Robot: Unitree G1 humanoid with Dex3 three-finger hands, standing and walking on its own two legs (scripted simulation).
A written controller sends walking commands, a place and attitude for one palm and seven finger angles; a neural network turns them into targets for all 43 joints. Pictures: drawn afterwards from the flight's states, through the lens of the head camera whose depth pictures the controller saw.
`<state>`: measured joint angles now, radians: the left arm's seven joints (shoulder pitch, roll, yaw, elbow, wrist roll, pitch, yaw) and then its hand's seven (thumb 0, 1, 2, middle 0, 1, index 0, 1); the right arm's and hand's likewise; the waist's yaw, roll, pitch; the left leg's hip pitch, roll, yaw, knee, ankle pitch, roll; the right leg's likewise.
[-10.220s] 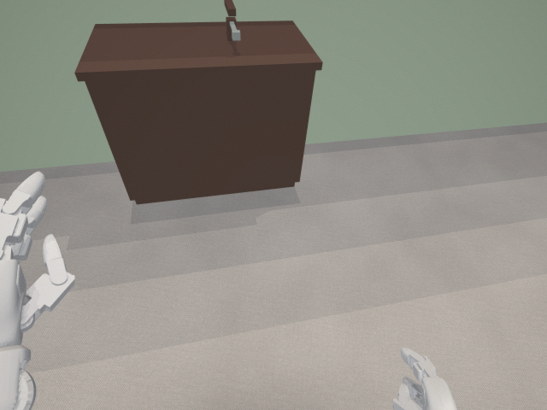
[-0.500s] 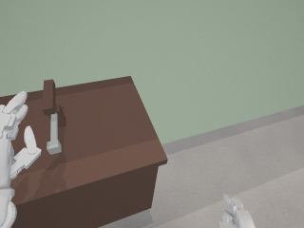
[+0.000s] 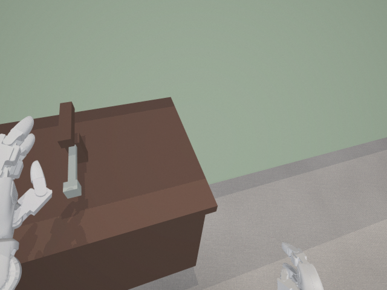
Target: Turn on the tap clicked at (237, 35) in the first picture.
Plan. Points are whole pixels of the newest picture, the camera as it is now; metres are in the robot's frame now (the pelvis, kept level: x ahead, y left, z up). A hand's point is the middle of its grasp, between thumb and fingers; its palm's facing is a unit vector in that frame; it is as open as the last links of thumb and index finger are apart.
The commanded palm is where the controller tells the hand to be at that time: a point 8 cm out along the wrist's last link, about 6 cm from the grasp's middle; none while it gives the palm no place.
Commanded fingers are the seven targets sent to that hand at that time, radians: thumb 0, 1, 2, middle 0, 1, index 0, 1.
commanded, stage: look again from close up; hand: left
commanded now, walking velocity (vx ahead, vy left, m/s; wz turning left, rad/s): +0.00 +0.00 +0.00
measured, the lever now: (72, 189) +0.30 +0.29 +0.02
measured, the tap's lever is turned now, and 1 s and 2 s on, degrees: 0 0 0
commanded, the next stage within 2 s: shuffle to correct the standing spot in 0.18 s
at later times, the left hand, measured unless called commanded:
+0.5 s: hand (56, 194) +0.21 +0.23 +0.16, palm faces +0.37 -0.85 -0.38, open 7.4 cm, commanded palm +0.15 +0.27 +0.17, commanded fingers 0.00 0.90 0.90 -0.20 -0.30 -0.20 -0.30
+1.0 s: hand (39, 232) +0.16 +0.23 +0.15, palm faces +0.40 -0.83 -0.39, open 7.4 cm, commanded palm +0.11 +0.26 +0.17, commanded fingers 0.00 0.90 0.90 -0.20 -0.30 -0.20 -0.30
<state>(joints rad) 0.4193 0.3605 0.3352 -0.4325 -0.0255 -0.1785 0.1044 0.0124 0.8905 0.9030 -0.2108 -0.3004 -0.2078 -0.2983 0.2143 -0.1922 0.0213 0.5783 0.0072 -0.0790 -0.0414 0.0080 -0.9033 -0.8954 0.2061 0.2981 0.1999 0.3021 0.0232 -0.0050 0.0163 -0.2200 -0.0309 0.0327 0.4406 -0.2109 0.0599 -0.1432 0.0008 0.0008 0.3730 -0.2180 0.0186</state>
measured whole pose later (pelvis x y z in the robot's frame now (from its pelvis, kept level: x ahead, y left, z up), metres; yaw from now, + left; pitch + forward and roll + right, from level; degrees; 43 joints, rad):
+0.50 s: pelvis -0.01 -0.01 +0.00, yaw +0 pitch -1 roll -1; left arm 0.42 0.38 0.34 -0.48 -0.04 -0.18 0.11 0.01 0.89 0.90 -0.21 -0.30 -0.21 -0.30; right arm 0.21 -0.19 0.02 0.56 0.01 -0.08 -0.05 0.01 -0.90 -0.90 0.21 0.30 0.20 0.30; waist 0.02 -0.01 0.05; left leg -0.24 -0.01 0.03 0.44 -0.19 0.04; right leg -0.16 0.02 0.00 0.38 -0.20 0.00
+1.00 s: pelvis -0.05 -0.02 -0.01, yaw +0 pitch +0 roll -1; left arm 0.50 0.39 0.37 -0.49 -0.05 -0.15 0.14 0.01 0.89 0.90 -0.21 -0.30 -0.21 -0.30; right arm 0.25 -0.22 0.00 0.61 0.02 -0.08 -0.07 0.01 -0.91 -0.90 0.20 0.30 0.20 0.30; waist 0.00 -0.03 0.01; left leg -0.26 -0.02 0.00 0.52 -0.26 0.03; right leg -0.28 0.01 -0.01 0.48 -0.20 -0.01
